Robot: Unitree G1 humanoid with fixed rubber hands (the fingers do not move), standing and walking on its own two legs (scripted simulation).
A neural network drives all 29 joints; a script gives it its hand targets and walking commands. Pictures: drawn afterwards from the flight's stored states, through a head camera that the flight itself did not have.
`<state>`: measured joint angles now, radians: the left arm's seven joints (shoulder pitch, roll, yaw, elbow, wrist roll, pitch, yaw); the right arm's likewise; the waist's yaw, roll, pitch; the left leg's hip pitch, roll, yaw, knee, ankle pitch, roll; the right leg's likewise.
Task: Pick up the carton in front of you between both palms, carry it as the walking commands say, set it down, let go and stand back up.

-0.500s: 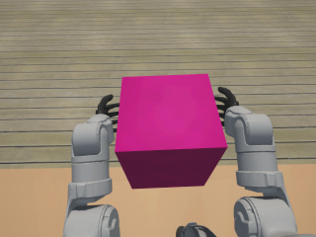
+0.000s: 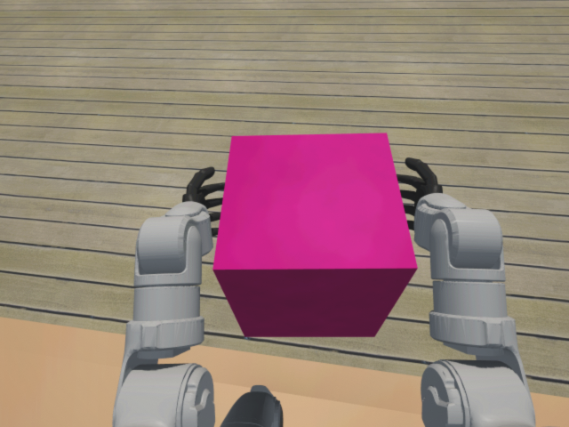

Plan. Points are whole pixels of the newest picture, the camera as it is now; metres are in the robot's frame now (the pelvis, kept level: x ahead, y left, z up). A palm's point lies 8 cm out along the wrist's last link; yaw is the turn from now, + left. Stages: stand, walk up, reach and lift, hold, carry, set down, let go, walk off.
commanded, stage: carry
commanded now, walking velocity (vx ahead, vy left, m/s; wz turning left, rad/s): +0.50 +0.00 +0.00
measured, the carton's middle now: (309, 244) +0.36 +0.02 +0.03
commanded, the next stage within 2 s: none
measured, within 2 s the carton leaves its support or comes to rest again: neither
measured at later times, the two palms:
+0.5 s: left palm (244, 113) +0.66 +0.16 +0.05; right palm (398, 111) +0.65 -0.14 +0.06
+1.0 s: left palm (260, 54) +0.94 +0.16 +0.02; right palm (378, 47) +0.96 -0.14 +0.02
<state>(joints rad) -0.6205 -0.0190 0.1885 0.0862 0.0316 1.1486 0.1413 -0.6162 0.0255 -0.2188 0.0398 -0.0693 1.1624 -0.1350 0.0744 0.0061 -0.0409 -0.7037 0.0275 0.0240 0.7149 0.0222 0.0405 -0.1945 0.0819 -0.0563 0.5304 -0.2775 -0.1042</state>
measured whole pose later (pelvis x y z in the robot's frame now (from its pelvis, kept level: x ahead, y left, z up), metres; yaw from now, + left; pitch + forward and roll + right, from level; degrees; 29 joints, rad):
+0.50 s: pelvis +0.30 +0.03 -0.05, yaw -1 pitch +6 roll -2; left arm -0.58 -0.03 0.20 0.03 0.07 1.17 0.13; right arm -0.60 0.03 -0.20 0.07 -0.03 1.13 -0.12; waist -0.06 0.00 -0.02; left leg -0.23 -0.08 0.08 0.51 -0.22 0.14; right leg -0.74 -0.05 -0.01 0.91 -0.12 -0.02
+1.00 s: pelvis +0.60 -0.01 -0.07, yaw +1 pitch +5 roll +1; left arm -0.59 -0.01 0.19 0.09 0.03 1.15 0.14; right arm -0.60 0.04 -0.21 0.07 -0.07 1.16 -0.12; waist 0.05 0.00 -0.02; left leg -0.78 0.09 0.01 1.03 -0.24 0.00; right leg -0.26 0.06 -0.11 0.45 -0.28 -0.12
